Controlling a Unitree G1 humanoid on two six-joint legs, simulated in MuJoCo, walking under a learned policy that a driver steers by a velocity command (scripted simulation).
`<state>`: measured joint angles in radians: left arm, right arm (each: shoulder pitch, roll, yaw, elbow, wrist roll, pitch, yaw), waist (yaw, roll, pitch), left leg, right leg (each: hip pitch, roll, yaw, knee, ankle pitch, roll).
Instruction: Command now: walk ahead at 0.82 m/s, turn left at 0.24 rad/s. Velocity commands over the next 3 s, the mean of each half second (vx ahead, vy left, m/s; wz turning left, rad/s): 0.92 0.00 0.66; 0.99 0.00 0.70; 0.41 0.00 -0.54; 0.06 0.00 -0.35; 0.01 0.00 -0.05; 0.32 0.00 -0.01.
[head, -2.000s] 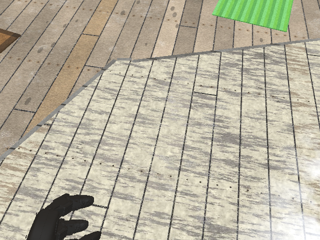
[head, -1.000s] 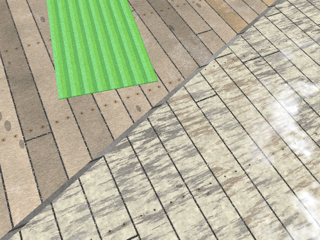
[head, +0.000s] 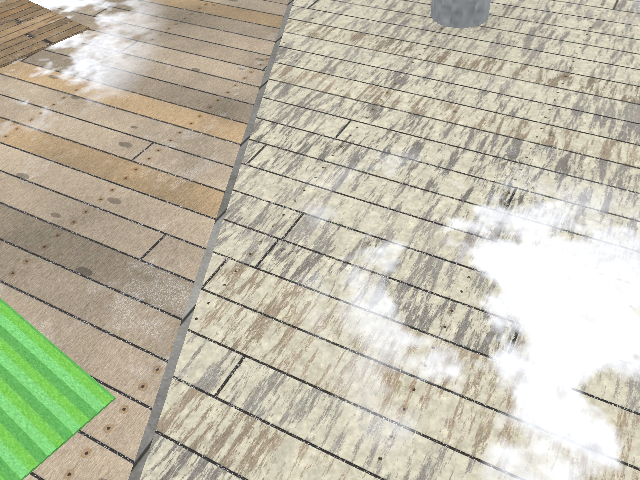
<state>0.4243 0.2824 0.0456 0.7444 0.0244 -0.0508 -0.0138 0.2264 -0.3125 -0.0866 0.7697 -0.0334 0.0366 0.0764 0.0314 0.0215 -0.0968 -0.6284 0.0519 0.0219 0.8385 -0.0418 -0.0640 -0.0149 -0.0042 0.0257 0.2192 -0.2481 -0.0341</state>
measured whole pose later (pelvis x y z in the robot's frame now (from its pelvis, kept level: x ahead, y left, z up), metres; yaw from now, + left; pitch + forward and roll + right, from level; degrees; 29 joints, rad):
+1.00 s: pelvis +0.76 +0.36 -0.04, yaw +44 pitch +2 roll -1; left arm 0.56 0.29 0.03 0.96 0.02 -0.11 -0.01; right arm -0.10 -0.30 0.02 0.60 -0.05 -0.03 0.09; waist 0.11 0.01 0.03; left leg -0.69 0.00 0.06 0.67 -0.07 0.15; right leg 0.27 -0.02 -0.22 0.12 -0.39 0.04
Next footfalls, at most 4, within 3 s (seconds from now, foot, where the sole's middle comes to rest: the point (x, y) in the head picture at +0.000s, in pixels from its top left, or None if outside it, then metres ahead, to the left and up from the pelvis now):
0.18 left None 0.20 0.15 -0.79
0.60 right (296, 435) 0.70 0.15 -0.79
1.04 left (125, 369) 0.88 0.59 -0.79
1.46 right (138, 276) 1.19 0.63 -0.79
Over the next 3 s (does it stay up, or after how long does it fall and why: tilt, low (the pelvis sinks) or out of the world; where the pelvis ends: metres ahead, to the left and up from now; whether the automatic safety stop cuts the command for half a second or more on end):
stays up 1.22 0.72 -0.02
